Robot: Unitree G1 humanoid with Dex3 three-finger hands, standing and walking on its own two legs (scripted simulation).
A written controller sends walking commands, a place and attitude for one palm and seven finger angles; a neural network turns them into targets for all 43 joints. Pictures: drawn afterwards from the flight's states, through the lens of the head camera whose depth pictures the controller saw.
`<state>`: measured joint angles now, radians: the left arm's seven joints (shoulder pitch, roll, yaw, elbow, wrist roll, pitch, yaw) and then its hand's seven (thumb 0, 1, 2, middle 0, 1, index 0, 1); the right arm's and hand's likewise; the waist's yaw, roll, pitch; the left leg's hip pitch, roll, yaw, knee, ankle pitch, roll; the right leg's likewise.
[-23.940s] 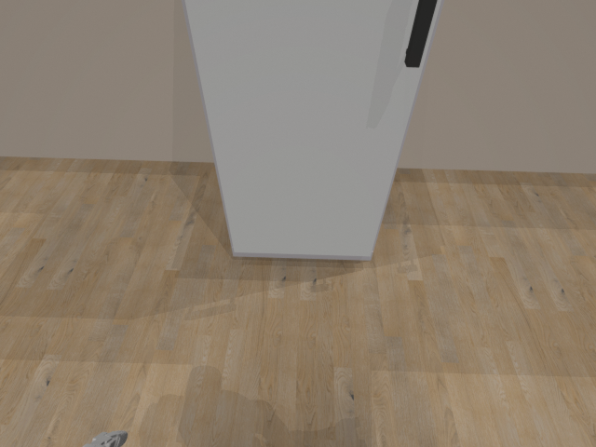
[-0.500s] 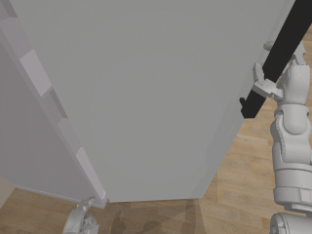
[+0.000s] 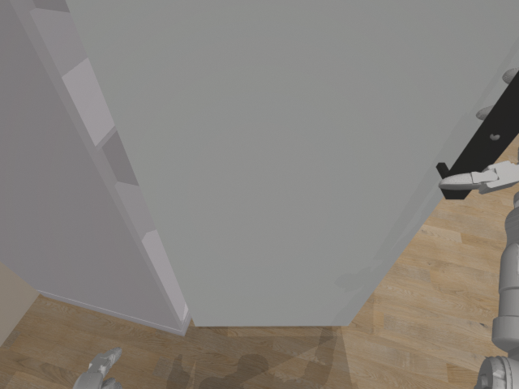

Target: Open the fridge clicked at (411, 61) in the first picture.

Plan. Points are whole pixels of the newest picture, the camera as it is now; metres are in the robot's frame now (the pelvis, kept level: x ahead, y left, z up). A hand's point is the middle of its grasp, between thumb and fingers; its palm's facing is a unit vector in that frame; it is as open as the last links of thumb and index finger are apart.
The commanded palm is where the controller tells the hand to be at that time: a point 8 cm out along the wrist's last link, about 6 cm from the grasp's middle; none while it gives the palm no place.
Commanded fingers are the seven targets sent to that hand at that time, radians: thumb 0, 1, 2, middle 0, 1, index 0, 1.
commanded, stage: loosen the grip on the handle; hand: right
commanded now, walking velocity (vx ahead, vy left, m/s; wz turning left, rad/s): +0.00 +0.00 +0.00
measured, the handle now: (501, 102) +0.42 -0.26 +0.26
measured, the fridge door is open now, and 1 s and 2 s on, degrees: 75 74 74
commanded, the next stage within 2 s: slip the hand off the handle in 0.06 s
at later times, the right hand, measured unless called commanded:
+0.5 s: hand out of the picture +0.38 -0.31 +0.24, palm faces +0.33 +0.93 -0.14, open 14.7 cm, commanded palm +0.34 -0.35 +0.24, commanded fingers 0.00 0.55 -0.20 0.25 1.15 0.25 1.15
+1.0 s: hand out of the picture +0.35 -0.34 +0.24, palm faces +0.31 +0.94 -0.14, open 14.7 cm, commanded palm +0.30 -0.38 +0.24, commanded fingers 0.00 0.55 -0.20 0.25 1.15 0.25 1.15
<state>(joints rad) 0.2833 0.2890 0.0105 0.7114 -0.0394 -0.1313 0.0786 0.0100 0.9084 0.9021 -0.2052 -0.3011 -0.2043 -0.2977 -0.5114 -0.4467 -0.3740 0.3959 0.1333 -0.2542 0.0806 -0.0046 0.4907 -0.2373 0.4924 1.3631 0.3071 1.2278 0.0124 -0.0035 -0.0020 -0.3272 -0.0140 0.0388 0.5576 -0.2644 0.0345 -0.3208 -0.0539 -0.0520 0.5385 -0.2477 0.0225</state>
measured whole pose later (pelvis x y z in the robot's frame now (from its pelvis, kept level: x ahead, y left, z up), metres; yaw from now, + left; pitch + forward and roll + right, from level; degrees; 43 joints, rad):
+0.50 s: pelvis +0.03 -0.02 +0.00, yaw -1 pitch +4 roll +0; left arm 0.22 0.24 -0.03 0.66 -0.04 -0.09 0.09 0.01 0.91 0.90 -0.21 -0.30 -0.21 -0.30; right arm -0.47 -0.47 -0.44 0.37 0.17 -0.18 0.17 -0.01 0.56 -0.20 0.26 1.16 0.26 1.15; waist -0.03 -0.02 -0.05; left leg -0.33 0.01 0.05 0.57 -0.31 0.01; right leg -0.34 -0.03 -0.04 0.58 -0.30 0.00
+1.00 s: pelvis +0.03 -0.04 +0.00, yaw +0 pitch +3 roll +1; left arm 0.29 0.26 -0.02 0.65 -0.04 -0.09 0.10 0.01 0.91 0.90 -0.21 -0.30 -0.21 -0.30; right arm -0.30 -0.50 -0.55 0.22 0.25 -0.17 0.26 -0.01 0.56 -0.20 0.25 1.15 0.26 1.15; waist -0.02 -0.02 -0.06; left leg -0.31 0.02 0.03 0.55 -0.30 -0.01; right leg -0.33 -0.02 -0.06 0.58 -0.32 -0.02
